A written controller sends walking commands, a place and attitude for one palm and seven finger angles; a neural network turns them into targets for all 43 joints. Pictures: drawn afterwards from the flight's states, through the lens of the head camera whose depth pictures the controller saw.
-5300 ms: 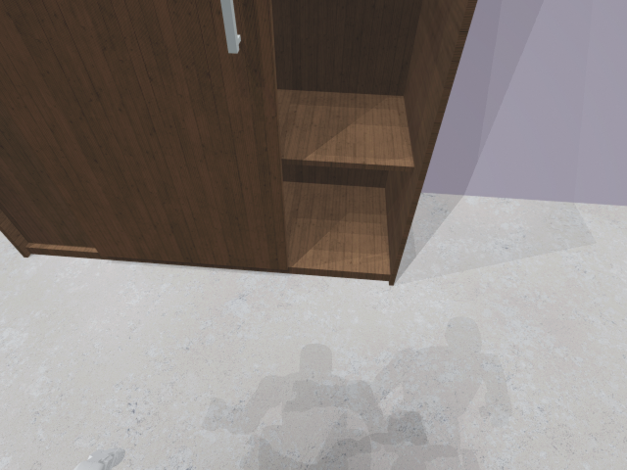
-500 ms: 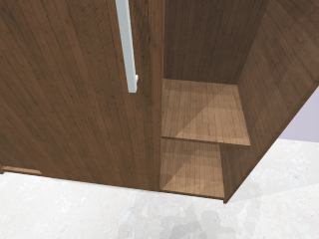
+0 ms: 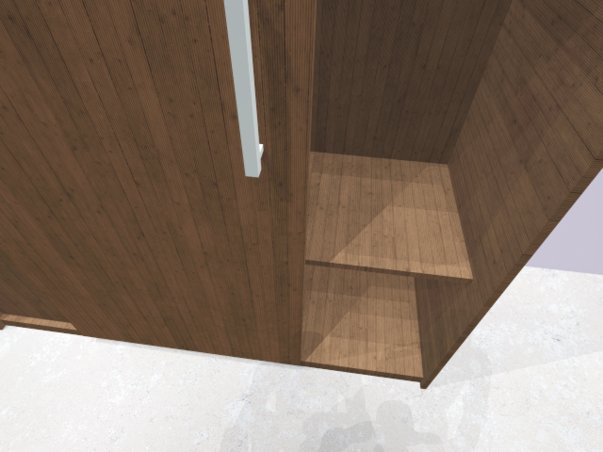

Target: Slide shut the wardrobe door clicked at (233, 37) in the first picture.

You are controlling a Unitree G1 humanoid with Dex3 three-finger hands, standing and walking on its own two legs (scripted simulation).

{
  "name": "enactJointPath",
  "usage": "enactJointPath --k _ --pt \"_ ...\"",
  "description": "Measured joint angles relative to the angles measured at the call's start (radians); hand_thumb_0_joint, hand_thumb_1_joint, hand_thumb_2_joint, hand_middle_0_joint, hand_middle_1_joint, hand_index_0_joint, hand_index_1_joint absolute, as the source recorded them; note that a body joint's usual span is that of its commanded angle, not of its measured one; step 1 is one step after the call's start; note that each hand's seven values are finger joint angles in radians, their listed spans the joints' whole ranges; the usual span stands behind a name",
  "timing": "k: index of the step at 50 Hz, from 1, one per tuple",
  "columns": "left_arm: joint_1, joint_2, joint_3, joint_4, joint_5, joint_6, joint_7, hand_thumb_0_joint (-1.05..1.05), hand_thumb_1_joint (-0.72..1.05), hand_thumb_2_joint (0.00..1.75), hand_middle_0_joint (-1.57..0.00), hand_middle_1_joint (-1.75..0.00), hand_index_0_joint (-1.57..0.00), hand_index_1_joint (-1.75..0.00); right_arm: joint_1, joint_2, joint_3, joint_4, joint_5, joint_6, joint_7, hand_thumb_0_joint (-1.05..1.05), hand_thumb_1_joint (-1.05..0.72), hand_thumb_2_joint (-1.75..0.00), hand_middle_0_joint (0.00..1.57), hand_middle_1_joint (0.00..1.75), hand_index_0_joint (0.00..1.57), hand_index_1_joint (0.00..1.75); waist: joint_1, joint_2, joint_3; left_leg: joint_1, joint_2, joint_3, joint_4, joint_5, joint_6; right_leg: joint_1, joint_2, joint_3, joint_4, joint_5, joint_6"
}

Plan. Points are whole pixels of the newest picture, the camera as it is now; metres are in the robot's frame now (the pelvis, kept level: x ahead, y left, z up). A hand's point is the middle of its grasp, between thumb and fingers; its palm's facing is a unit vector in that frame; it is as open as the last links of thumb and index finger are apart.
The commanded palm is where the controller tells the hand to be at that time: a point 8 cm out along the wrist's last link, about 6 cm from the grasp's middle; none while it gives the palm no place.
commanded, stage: look again from close up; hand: left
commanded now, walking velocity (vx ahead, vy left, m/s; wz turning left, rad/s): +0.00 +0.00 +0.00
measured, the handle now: (249, 85) +0.49 +0.10 +0.25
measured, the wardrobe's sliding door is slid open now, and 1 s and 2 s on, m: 0.40 0.40 0.40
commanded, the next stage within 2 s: raise the hand with hooked fingers in 0.40 s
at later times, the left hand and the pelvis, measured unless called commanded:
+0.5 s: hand out of the picture +0.00 +0.17 -0.18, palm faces +0.03 -0.98 -0.18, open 7.4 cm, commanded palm +0.09 +0.22 -0.07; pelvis +0.00 +0.00 +0.00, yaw +0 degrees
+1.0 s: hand (142, 436) +0.14 +0.20 +0.00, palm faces +0.07 -1.00 -0.05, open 9.0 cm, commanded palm +0.13 +0.25 +0.03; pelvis -0.02 -0.02 -0.06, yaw +4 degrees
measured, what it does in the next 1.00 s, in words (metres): lowers itself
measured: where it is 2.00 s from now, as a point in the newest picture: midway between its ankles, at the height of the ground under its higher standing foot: outside the picture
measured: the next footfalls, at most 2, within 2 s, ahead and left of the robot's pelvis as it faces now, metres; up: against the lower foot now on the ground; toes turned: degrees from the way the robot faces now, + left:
none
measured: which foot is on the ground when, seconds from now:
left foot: down 0.00-1.00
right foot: down 0.00-1.00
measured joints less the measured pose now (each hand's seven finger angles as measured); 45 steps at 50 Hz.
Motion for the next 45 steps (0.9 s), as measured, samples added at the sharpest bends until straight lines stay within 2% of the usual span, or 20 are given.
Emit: enactJointPath --k 26,27,28,30,33,35,37,39,41,43,45 --pt "0.014 -0.005 -0.009 -0.001 0.001 0.001 -0.001 0.00 0.91 0.90 -0.20 -0.30 -0.20 -0.30 0.002 0.005 -0.001 -0.014 -0.002 0.006 0.000 0.00 -0.91 -0.90 0.20 0.30 0.20 0.30 0.001 -0.007 0.005 -0.006 -0.002 0.002 0.003 -0.002 0.000 -0.010 -0.002 0.002 0.012 -0.005 -0.001" --pt "0.060 0.004 0.005 -0.141 -0.040 0.063 0.001 0.01 0.92 0.90 -0.20 -0.30 -0.20 -0.30 0.016 0.001 0.008 -0.063 0.009 0.003 -0.006 0.00 -0.91 -0.90 0.20 0.30 0.20 0.30 -0.008 -0.009 0.008 -0.016 -0.003 -0.002 0.013 -0.004 0.001 -0.019 -0.003 -0.002 0.022 -0.010 0.000" --pt "0.120 0.017 0.019 -0.328 -0.074 0.098 0.012 0.02 0.93 0.90 -0.21 -0.30 -0.20 -0.30 0.038 -0.004 0.014 -0.118 0.023 -0.036 -0.020 0.00 -0.91 -0.90 0.20 0.30 0.20 0.30 -0.010 -0.011 0.010 -0.023 -0.005 -0.002 0.020 -0.007 0.001 -0.028 -0.005 -0.002 0.033 -0.015 -0.001" --pt "0.189 0.037 0.032 -0.613 -0.118 0.095 0.046 0.03 0.94 0.89 -0.21 -0.30 -0.20 -0.31 0.061 -0.024 0.010 -0.192 0.043 -0.141 -0.049 0.01 -0.91 -0.90 0.20 0.30 0.20 0.30 -0.021 -0.001 -0.004 -0.049 -0.008 -0.008 0.041 -0.014 0.000 -0.051 -0.010 -0.008 0.053 -0.025 -0.001" --pt "0.174 0.046 0.068 -0.887 -0.157 0.053 0.046 0.03 0.90 0.88 -0.21 -0.32 -0.20 -0.33 0.040 -0.066 -0.014 -0.281 0.045 -0.256 -0.063 0.01 -0.91 -0.90 0.20 0.30 0.20 0.30 -0.056 0.017 -0.035 -0.134 -0.017 -0.033 0.113 -0.033 0.003 -0.117 -0.024 -0.032 0.105 -0.043 0.003" --pt "0.128 0.052 0.097 -1.005 -0.172 -0.016 0.009 0.03 0.87 0.87 -0.20 -0.34 -0.20 -0.35 0.014 -0.089 -0.038 -0.340 0.029 -0.308 -0.057 0.01 -0.91 -0.90 0.20 0.30 0.20 0.30 -0.062 0.017 -0.072 -0.205 -0.021 -0.037 0.174 -0.054 0.002 -0.186 -0.029 -0.037 0.164 -0.065 0.002" --pt "0.083 0.052 0.125 -1.068 -0.199 -0.116 -0.064 0.02 0.83 0.86 -0.20 -0.36 -0.20 -0.37 -0.023 -0.107 -0.062 -0.399 0.027 -0.334 -0.036 0.01 -0.91 -0.90 0.20 0.30 0.20 0.30 -0.058 0.009 -0.102 -0.270 -0.019 -0.032 0.240 -0.080 -0.002 -0.254 -0.028 -0.032 0.229 -0.088 -0.001" --pt "0.062 0.049 0.143 -1.099 -0.229 -0.232 -0.165 0.01 0.79 0.84 -0.21 -0.39 -0.20 -0.39 -0.064 -0.121 -0.079 -0.460 0.029 -0.342 -0.009 0.01 -0.91 -0.90 0.20 0.30 0.20 0.30 -0.053 -0.003 -0.126 -0.338 -0.015 -0.024 0.316 -0.113 -0.006 -0.326 -0.025 -0.026 0.305 -0.115 -0.005" --pt "0.066 0.054 0.155 -1.106 -0.241 -0.331 -0.278 0.01 0.74 0.82 -0.21 -0.41 -0.21 -0.42 -0.103 -0.131 -0.091 -0.521 0.033 -0.336 0.013 0.01 -0.91 -0.90 0.20 0.30 0.20 0.30 -0.044 -0.014 -0.139 -0.402 -0.010 -0.018 0.396 -0.149 -0.009 -0.392 -0.020 -0.021 0.382 -0.145 -0.010" --pt "0.097 0.070 0.165 -1.119 -0.247 -0.351 -0.360 0.00 0.69 0.80 -0.21 -0.44 -0.21 -0.45 -0.131 -0.137 -0.097 -0.581 0.039 -0.316 0.023 0.01 -0.91 -0.90 0.20 0.30 0.20 0.30 -0.029 -0.022 -0.140 -0.441 -0.005 -0.014 0.458 -0.173 -0.002 -0.434 -0.015 -0.019 0.443 -0.170 -0.014" --pt "0.143 0.085 0.179 -1.134 -0.265 -0.312 -0.396 0.00 0.64 0.78 -0.22 -0.47 -0.22 -0.47 -0.146 -0.138 -0.095 -0.630 0.045 -0.291 0.017 0.01 -0.91 -0.90 0.20 0.30 0.20 0.30 -0.015 -0.026 -0.131 -0.458 -0.001 -0.020 0.497 -0.197 -0.012 -0.449 -0.012 -0.025 0.479 -0.189 -0.019"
